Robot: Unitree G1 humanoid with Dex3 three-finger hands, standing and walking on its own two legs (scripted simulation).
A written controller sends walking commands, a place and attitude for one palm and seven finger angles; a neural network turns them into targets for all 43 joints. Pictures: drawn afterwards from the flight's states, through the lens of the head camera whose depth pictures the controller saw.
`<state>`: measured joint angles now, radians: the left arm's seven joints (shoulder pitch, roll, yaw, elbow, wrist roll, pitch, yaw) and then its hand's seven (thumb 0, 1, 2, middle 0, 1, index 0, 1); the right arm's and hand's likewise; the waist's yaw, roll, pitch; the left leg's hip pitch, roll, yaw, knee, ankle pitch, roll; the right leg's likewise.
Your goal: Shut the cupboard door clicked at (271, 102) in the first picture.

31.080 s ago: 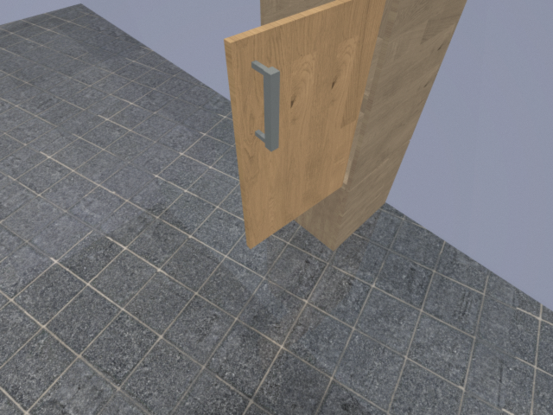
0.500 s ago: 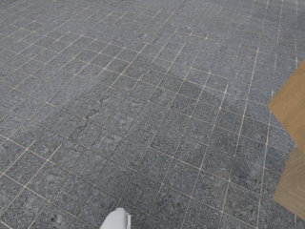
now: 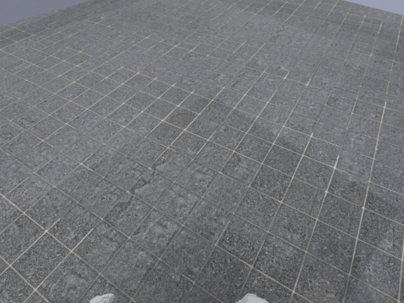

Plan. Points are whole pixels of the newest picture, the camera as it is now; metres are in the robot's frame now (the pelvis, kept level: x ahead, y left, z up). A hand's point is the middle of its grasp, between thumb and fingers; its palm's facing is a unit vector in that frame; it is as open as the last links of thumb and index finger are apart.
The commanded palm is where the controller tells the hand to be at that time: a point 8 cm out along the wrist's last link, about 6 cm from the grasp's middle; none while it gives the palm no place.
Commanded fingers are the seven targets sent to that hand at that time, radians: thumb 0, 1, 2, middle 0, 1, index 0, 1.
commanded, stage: walk to a spot facing it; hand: left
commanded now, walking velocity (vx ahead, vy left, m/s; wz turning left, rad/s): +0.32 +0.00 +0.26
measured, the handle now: out of the picture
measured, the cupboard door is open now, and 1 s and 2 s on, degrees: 53 53 53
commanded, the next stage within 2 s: turn to face it in 0.16 s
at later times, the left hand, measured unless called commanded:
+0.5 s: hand out of the picture +0.12 +0.15 -0.18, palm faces +0.17 -0.98 -0.11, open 7.4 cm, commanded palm none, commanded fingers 0.00 0.90 0.90 -0.20 -0.30 -0.20 -0.30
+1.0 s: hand (137, 218) +0.35 +0.20 -0.15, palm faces -0.18 -0.94 -0.31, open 7.4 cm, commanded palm none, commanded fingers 0.00 0.90 0.90 -0.20 -0.30 -0.20 -0.30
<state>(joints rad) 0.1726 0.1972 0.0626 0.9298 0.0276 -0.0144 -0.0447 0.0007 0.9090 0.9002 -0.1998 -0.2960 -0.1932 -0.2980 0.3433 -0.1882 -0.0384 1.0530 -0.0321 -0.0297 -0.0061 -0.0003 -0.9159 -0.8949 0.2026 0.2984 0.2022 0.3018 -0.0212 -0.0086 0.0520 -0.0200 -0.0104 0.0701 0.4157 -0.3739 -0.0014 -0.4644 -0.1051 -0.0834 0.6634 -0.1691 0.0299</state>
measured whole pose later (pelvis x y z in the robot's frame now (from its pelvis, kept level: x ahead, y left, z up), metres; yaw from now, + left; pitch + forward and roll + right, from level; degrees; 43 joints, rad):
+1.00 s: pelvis +0.24 -0.01 +0.01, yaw -14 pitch +1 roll +1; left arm 0.24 0.23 0.08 0.91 0.03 0.03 0.00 0.00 0.91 0.90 -0.20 -0.30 -0.19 -0.30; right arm 0.15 -0.27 -0.07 0.93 -0.02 0.07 -0.01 0.00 -0.91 -0.90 0.20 0.30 0.20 0.30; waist 0.02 0.02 0.06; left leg -0.49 0.05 0.05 1.09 -0.39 -0.06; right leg -0.32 0.00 0.00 0.53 -0.23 -0.03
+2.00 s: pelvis +0.26 +0.01 +0.01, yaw -48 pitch +2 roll +1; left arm 0.21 0.21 0.06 0.91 0.03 0.05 -0.01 0.00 0.90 0.90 -0.21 -0.30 -0.20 -0.30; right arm 0.14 -0.24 -0.05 0.88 -0.01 0.05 -0.02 0.00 -0.91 -0.90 0.20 0.30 0.20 0.30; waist 0.02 -0.02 0.07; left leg -0.37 0.03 0.01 0.72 -0.39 -0.08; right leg -0.31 0.05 0.11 0.51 -0.23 -0.03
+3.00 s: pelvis +0.31 -0.02 +0.01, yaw -77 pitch +1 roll -3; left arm 0.18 0.25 0.07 0.94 0.02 0.07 -0.02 0.00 0.91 0.90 -0.20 -0.30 -0.20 -0.30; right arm 0.24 -0.18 0.00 0.93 -0.03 0.01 -0.04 0.00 -0.90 -0.89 0.20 0.30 0.20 0.30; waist 0.00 -0.03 0.06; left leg -0.24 0.06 0.10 0.49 -0.27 0.03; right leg -0.43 0.01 0.01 1.02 -0.46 0.04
